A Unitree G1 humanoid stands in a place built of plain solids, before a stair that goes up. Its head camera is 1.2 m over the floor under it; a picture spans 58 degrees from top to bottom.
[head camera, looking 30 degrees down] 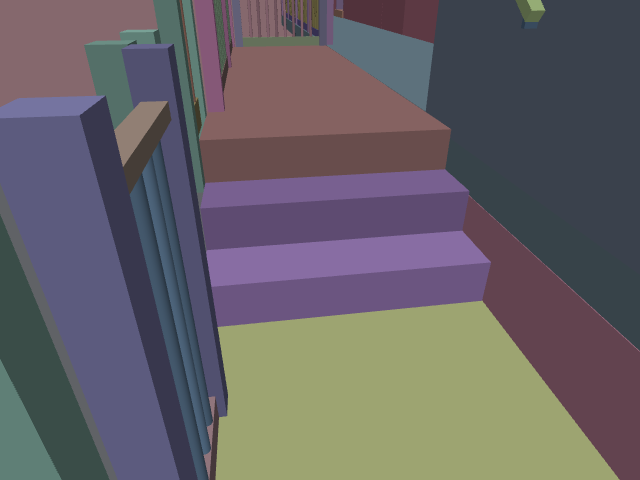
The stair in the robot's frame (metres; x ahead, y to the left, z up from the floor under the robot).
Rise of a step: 0.20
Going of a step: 0.28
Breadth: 1.20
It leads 9 degrees to the left of straight ahead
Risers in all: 3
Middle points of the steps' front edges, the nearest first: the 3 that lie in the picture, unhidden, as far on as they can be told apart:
1.45 -0.13 0.21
1.72 -0.09 0.41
2.00 -0.05 0.61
